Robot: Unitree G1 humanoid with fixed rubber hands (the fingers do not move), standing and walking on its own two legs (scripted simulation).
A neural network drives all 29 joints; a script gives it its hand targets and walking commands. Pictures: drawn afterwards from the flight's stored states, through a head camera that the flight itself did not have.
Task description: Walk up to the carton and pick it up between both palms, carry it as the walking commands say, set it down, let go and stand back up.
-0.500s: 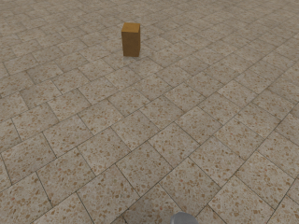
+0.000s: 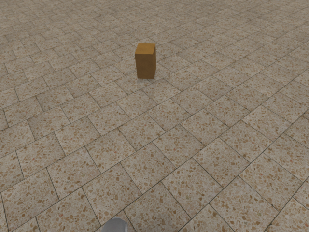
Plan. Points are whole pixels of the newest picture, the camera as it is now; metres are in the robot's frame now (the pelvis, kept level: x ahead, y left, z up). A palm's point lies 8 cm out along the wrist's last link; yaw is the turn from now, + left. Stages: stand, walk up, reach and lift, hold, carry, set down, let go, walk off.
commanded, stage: walk up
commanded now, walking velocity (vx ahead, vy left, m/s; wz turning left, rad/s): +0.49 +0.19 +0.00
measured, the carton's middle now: (146, 61) +1.86 +0.11 -0.63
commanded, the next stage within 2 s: none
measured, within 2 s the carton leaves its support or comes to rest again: neither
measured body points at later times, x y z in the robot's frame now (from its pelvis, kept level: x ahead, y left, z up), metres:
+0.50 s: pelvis +0.22 +0.08 +0.00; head +0.22 +0.08 +0.45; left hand +0.32 +0.31 -0.15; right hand +0.20 -0.16 -0.15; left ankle +0.21 +0.19 -0.74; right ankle +0.29 -0.07 -0.69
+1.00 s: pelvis +0.42 +0.02 +0.00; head +0.43 +0.00 +0.45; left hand +0.35 +0.25 -0.14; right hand +0.53 -0.23 -0.15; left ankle +0.51 +0.19 -0.67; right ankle +0.39 -0.09 -0.74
